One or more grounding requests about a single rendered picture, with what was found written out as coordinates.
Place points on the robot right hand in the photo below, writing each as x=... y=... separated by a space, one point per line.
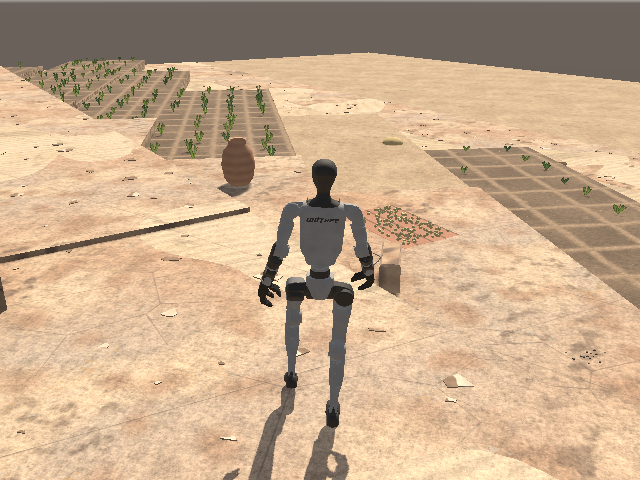
x=360 y=275

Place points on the robot torso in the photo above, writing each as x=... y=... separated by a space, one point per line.
x=321 y=240

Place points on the robot right upper arm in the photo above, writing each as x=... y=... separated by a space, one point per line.
x=354 y=214

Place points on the robot left upper arm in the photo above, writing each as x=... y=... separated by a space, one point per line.
x=290 y=211

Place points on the robot left hand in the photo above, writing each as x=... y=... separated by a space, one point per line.
x=263 y=291

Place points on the robot right forearm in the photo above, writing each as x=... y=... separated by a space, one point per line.
x=367 y=263

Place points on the robot left forearm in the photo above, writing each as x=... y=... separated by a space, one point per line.
x=271 y=268

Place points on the robot head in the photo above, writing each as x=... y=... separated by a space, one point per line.
x=324 y=172

